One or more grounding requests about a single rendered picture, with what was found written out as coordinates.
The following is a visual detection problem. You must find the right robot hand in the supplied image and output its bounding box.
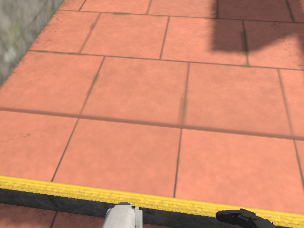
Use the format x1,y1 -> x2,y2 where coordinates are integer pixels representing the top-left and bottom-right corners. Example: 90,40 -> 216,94
216,208 -> 275,228

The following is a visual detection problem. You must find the robot left shin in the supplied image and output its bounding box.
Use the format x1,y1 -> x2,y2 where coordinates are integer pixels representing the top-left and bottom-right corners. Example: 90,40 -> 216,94
105,201 -> 132,217

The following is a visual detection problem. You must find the left robot thigh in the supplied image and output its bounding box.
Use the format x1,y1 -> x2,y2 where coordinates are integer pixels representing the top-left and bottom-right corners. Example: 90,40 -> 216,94
101,204 -> 143,228

